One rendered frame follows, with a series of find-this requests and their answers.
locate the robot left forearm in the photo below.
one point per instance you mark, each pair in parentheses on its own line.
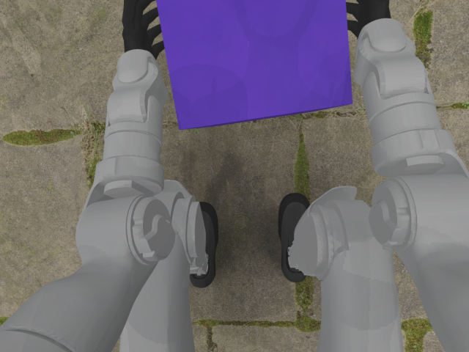
(134,130)

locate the robot right hand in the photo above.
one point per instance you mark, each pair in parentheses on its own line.
(365,12)

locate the robot shin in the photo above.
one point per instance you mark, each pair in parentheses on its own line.
(199,264)
(296,258)

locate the carton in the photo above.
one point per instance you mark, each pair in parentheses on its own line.
(234,61)

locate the robot left hand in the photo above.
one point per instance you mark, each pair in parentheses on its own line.
(135,23)

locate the robot right forearm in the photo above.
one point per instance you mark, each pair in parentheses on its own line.
(400,107)

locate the right robot upper arm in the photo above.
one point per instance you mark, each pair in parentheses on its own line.
(425,219)

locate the right robot shin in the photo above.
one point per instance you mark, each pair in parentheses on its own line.
(296,258)

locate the left robot shin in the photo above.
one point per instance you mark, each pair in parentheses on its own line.
(199,264)

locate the left robot upper arm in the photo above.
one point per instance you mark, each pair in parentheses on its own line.
(120,242)

